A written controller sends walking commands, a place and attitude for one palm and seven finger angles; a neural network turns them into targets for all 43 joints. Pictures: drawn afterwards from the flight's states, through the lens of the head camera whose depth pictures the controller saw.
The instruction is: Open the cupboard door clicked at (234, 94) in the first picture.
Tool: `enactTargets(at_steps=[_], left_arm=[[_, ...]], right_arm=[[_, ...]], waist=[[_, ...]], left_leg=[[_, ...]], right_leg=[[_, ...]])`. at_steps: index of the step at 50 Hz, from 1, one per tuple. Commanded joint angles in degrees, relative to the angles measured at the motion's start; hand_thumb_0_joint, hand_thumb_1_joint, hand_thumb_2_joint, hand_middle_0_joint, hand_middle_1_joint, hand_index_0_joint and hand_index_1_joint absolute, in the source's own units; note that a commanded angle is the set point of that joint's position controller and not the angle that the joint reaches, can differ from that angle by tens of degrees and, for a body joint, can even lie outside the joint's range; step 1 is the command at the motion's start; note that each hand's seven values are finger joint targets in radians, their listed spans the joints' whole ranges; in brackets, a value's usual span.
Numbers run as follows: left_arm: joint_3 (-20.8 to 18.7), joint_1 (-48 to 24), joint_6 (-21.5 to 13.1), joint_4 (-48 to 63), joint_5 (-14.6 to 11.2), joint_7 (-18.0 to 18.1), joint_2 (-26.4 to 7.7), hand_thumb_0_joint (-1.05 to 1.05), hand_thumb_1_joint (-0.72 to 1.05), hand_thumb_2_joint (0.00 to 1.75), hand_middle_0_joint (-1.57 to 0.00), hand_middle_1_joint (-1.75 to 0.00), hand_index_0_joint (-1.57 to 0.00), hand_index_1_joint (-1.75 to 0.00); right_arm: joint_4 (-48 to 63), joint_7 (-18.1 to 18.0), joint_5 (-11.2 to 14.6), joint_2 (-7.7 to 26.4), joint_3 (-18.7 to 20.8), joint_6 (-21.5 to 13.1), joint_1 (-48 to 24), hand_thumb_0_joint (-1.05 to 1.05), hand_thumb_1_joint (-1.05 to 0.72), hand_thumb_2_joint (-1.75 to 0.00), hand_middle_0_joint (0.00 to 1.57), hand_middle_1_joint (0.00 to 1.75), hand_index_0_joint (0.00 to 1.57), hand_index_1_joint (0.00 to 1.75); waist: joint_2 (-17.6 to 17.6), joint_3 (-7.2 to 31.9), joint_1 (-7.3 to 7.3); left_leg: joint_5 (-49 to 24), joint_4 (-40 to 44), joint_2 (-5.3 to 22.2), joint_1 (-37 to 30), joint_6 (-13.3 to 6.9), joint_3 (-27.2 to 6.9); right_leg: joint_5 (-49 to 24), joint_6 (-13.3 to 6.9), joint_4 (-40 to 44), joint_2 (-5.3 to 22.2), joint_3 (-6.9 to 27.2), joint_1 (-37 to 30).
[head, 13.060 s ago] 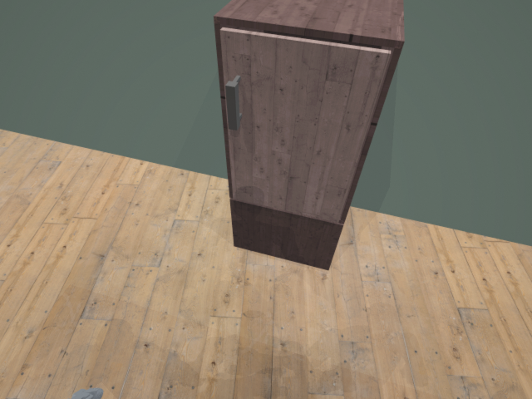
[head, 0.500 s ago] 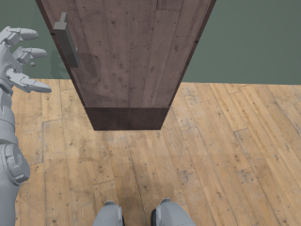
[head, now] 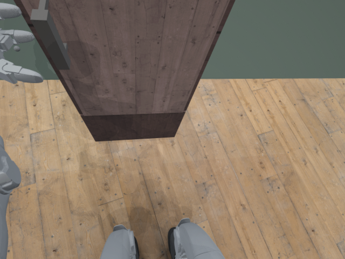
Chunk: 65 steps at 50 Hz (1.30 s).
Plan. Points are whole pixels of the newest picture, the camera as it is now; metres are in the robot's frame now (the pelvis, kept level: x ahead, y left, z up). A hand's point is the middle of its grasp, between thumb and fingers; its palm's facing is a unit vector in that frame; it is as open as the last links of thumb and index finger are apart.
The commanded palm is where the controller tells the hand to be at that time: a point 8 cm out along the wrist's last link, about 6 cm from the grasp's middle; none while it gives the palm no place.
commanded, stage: move the hooked fingers beside the handle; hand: left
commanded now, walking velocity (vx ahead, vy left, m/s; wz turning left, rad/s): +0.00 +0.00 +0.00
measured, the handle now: (54, 35) +0.58 +0.19 +0.08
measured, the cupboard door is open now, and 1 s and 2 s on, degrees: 0 0 0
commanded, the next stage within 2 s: slide the fingers in behind the handle in 0.58 s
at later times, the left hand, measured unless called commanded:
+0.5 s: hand (14, 56) +0.51 +0.24 +0.10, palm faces +0.00 -1.00 -0.02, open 14.0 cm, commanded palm +0.50 +0.28 +0.08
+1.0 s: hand (24, 52) +0.52 +0.23 +0.09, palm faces -0.01 -1.00 +0.00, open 14.0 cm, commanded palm +0.51 +0.26 +0.08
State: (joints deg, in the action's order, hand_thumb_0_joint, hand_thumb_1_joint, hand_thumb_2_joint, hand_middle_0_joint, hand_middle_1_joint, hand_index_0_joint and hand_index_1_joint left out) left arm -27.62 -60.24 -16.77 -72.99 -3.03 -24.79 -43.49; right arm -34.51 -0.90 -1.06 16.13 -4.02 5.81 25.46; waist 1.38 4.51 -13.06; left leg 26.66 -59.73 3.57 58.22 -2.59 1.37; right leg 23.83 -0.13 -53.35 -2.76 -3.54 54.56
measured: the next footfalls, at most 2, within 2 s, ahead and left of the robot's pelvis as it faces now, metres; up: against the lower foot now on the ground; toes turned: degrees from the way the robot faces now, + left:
none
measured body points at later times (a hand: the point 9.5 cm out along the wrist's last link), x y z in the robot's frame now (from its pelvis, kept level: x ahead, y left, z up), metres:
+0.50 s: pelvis +0.00 +0.00 +0.01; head +0.14 +0.03 +0.43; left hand +0.50 +0.30 +0.10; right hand +0.01 -0.27 -0.09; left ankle +0.00 +0.09 -0.67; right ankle +0.01 -0.13 -0.67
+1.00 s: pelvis -0.01 -0.01 +0.00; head +0.14 +0.03 +0.42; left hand +0.52 +0.28 +0.09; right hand -0.04 -0.27 -0.10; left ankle +0.00 +0.09 -0.67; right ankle +0.01 -0.13 -0.67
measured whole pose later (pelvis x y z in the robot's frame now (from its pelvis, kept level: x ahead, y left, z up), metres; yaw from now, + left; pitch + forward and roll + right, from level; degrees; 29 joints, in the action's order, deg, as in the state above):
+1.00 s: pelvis -0.01 -0.01 +0.00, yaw +1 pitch +24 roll -5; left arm -25.3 -60.3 -18.3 -72.8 -4.0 -22.4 -40.2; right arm -35.9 -1.0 -0.8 16.1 -3.8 4.7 24.7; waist 1.4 4.7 -12.6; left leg 26.2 -60.7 3.5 58.4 -2.1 0.3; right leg 23.8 -0.6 -54.3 -2.8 -4.5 54.4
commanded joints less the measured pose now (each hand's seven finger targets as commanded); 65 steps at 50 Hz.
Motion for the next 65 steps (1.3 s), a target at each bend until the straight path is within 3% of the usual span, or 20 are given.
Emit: enactTargets(at_steps=[1, 3, 6, 11, 14, 17, 21, 22, 25, 31, 32, 36, 38, 42, 51, 54, 57, 59, 63, 65], left_arm=[[-4.42, -22.84, -4.75, 16.79, -1.12, 1.64, -18.94, 0.0, -0.5, 0.3, -0.3, -1.2, -0.3, -1.2], [-5.28, -22.13, -6.04, 18.82, -1.34, 2.11, -19.43, 0.0, -0.5, 0.3, -0.3, -1.2, -0.3, -1.2], [-2.07, -19.59, -5.3, 16.15, -1.92, 1.68, -14.28, 0.0, -0.5, 0.3, -0.3, -1.2, -0.3, -1.2], [-0.58, -17.42, -3.93, 13.55, -2.49, 0.86, -12.51, 0.0, -0.5, 0.3, -0.3, -1.2, -0.3, -1.2], [-1.45, -17.17, -5.48, 16.12, -3.14, 0.85, -12.73, 0.0, -0.5, 0.3, -0.3, -1.2, -0.3, -1.2], [2.1, -18.86, -6.34, 16.49, -4.14, 0.73, -7.41, 0.0, -0.5, 0.3, -0.3, -1.2, -0.3, -1.2], [1.55, -18.25, -5.87, 14.39, -3.61, 1.37, -8.37, 0.0, -0.5, 0.3, -0.3, -1.2, -0.3, -1.2], [1.63, -19.29, -6.45, 15.85, -3.77, 1.61, -8.12, 0.0, -0.5, 0.3, -0.3, -1.2, -0.3, -1.2], [0.46, -20.69, -6.75, 14.8, -2.98, 2.46, -10.69, 0.0, -0.5, 0.3, -0.3, -1.2, -0.3, -1.2], [-1.07, -22.7, -7.14, 13.35, -2.08, 2.27, -15.03, 0.0, -0.5, 0.3, -0.3, -1.2, -0.3, -1.2], [-0.33, -23.61, -7.62, 14.73, -2.23, 1.98, -14.12, 0.0, -0.5, 0.3, -0.3, -1.2, -0.3, -1.2], [2.49, -23.53, -5.58, 10.18, -2.83, 0.64, -11.07, 0.0, -0.5, 0.3, -0.3, -1.2, -0.3, -1.2], [1.72, -24.83, -5.22, 9.65, -3.09, 0.42, -12.48, 0.0, -0.5, 0.3, -0.3, -1.2, -0.3, -1.2], [2.48, -25.91, -5.84, 12.95, -3.06, 0.77, -10.81, 0.0, -0.5, 0.3, -0.3, -1.2, -0.3, -1.2], [0.89, -25.31, -5.2, 13.23, -1.36, 4.23, -11.93, 0.0, -0.5, 0.3, -0.3, -1.2, -0.3, -1.2], [-0.95, -23.52, -6.25, 16.12, -1.7, 4.95, -12.55, 0.0, -0.5, 0.3, -0.3, -1.2, -0.3, -1.2], [0.87, -22.47, -6.13, 15.59, -2.17, 4.8, -9.27, 0.0, -0.5, 0.3, -0.3, -1.2, -0.3, -1.2], [-0.64, -22.6, -6.08, 15.81, -2.09, 4.97, -11.42, 0.0, -0.5, 0.3, -0.3, -1.2, -0.3, -1.2], [2.14, -21.73, -6.31, 15.96, -2.71, 5.24, -6.24, 0.0, -0.5, 0.3, -0.3, -1.2, -0.3, -1.2], [2.68, -22.18, -5.81, 13.39, -2.69, 5.51, -5.68, 0.0, -0.5, 0.3, -0.3, -1.2, -0.3, -1.2]], right_arm=[[2.14, -0.63, -0.3, 12.2, 4.72, -0.41, 12.15, 0.0, -0.9, -0.9, 0.2, 0.3, 0.2, 0.3], [2.13, -0.53, -0.31, 12.03, 4.93, -0.36, 12.24, 0.0, -0.9, -0.9, 0.2, 0.3, 0.2, 0.3], [1.62, -0.15, 0.06, 11.68, 4.94, 0.08, 11.61, 0.0, -0.9, -0.9, 0.2, 0.3, 0.2, 0.3], [2.06, -0.5, 0.43, 11.67, 4.72, 0.35, 10.89, 0.0, -0.9, -0.9, 0.2, 0.3, 0.2, 0.3], [2.15, -0.54, 0.29, 11.54, 4.98, 0.21, 10.73, 0.0, -0.9, -0.9, 0.2, 0.3, 0.2, 0.3], [1.58, -0.4, 0.43, 11.09, 5.01, 0.16, 10.1, 0.0, -0.9, -0.9, 0.2, 0.3, 0.2, 0.3], [1.56, -0.54, 0.57, 11.28, 5.05, 0.16, 9.31, 0.0, -0.9, -0.9, 0.2, 0.3, 0.2, 0.3], [1.71, -0.59, 0.52, 11.23, 4.96, 0.05, 9.34, 0.0, -0.9, -0.9, 0.2, 0.3, 0.2, 0.3], [1.66, -0.78, 0.61, 11.34, 4.77, -0.17, 8.65, 0.0, -0.9, -0.9, 0.2, 0.3, 0.2, 0.3], [2.11, -1.32, 0.83, 11.6, 4.18, -1.04, 7.96, 0.0, -0.9, -0.9, 0.2, 0.3, 0.2, 0.3], [2.06, -1.35, 0.81, 11.42, 4.2, -1.16, 8.15, 0.0, -0.9, -0.9, 0.2, 0.3, 0.2, 0.3], [1.48, -1.49, 1.09, 11.66, 3.91, -1.32, 8.18, 0.0, -0.9, -0.9, 0.2, 0.3, 0.2, 0.3], [1.28, -1.77, 1.04, 12.05, 3.85, -1.6, 8.54, 0.0, -0.9, -0.9, 0.2, 0.3, 0.2, 0.3], [0.98, -1.5, 0.58, 11.68, 4.02, -2.13, 9.62, 0.0, -0.9, -0.9, 0.2, 0.3, 0.2, 0.3], [0.93, -0.72, 0.2, 11.38, 4.21, -1.88, 10.67, 0.0, -0.9, -0.9, 0.2, 0.3, 0.2, 0.3], [1.17, -0.32, -0.12, 11.39, 4.57, -1.75, 11.02, 0.0, -0.9, -0.9, 0.2, 0.3, 0.2, 0.3], [1.44, 0.0, 0.12, 10.96, 4.56, -1.54, 10.65, 0.0, -0.9, -0.9, 0.2, 0.3, 0.2, 0.3], [1.22, -0.06, 0.14, 11.35, 4.75, -1.3, 10.8, 0.0, -0.9, -0.9, 0.2, 0.3, 0.2, 0.3], [0.91, 0.13, 0.15, 10.89, 5.06, -1.46, 10.57, 0.0, -0.9, -0.9, 0.2, 0.3, 0.2, 0.3], [0.56, 0.08, 0.2, 10.98, 4.97, -1.45, 10.62, 0.0, -0.9, -0.9, 0.2, 0.3, 0.2, 0.3]], waist=[[14.25, 33.8, 1.9], [14.8, 35.98, 2.35], [12.76, 31.35, 1.46], [10.19, 27.46, 1.03], [12.18, 29.8, 2.2], [11.4, 27.53, 0.76], [9.24, 26.03, 0.95], [11.07, 27.07, 1.42], [8.84, 26.86, 0.91], [9.94, 27.69, 1.06], [12.69, 29.4, 1.22], [8.88, 25.3, -0.82], [8.91, 25.38, -0.86], [13.04, 29.25, -0.17], [11.65, 29.11, 0.43], [12.86, 33.1, 1.45], [11.52, 30.26, 0.97], [10.88, 30.82, 1.21], [12.09, 29.45, 0.84], [8.9, 26.77, -0.06]], left_leg=[[-33.2, 4.95, -0.48, -32.26, 1.29, -5.93], [-37.96, 4.93, -0.21, -34.97, 1.79, -6.52], [-35.21, 5.59, -0.22, -34.24, 1.54, -6.07], [-31.37, 6.38, -0.62, -30.77, 1.01, -5.29], [-35.65, 6.19, -0.48, -33.94, 1.56, -5.86], [-35.06, 6.16, -0.4, -34.78, 1.43, -6.05], [-30.7, 6.46, -0.72, -31.72, 1.22, -5.64], [-32.0, 6.39, -0.82, -32.86, 1.37, -5.94], [-27.84, 6.11, -1.0, -30.01, 1.07, -5.54], [-23.43, 5.56, -1.44, -25.93, 0.69, -4.83], [-25.25, 5.44, -1.39, -28.58, 0.95, -5.13], [-21.33, 5.41, -1.16, -25.22, 0.51, -5.1], [-20.09, 5.51, -1.04, -24.82, 0.5, -5.47], [-23.81, 5.13, -0.95, -28.84, 0.93, -6.12], [-23.71, 5.15, -1.09, -26.69, 0.73, -5.51], [-28.38, 5.02, -0.93, -30.5, 1.14, -5.79], [-27.86, 5.23, -1.06, -29.12, 0.94, -5.3], [-27.08, 5.47, -1.06, -28.64, 0.94, -5.36], [-28.6, 5.54, -0.82, -31.46, 1.31, -5.68], [-26.19, 5.63, -0.95, -28.91, 1.01, -5.75]], right_leg=[[-20.22, -1.14, 4.04, -1.5, 1.12, -8.84], [-22.39, -1.27, 3.71, -1.72, 1.0, -9.66], [-20.8, -1.01, 4.97, -1.89, 0.69, -8.68], [-20.4, -0.92, 5.67, -1.73, 0.74, -9.45], [-21.65, -1.17, 5.19, -1.7, 0.74, -9.64], [-20.62, -1.17, 5.54, -1.69, 0.55, -7.63], [-19.21, -1.0, 5.54, -1.41, 0.72, -8.32], [-19.41, -1.24, 5.19, -1.38, 0.82, -8.18], [-18.25, -0.96, 5.15, -1.26, 1.18, -9.03], [-17.17, -0.93, 4.83, -1.04, 2.24, -11.33], [-17.65, -1.23, 4.34, -1.13, 2.04, -10.37], [-14.95, -0.75, 5.34, -1.22, 1.91, -8.29], [-13.68, -0.87, 5.25, -1.14, 1.82, -7.71], [-14.52, -1.29, 4.27, -1.15, 1.35, -6.1], [-15.51, -0.98, 4.51, -1.3, 1.47, -7.98], [-18.26, -1.15, 3.98, -1.47, 1.12, -8.85], [-19.01, -1.18, 4.23, -1.67, 1.08, -9.2], [-18.89, -1.02, 4.41, -1.65, 1.23, -10.26], [-18.32, -1.15, 4.65, -1.62, 0.76, -7.27], [-17.13, -1.0, 4.94, -1.61, 0.85, -7.14]])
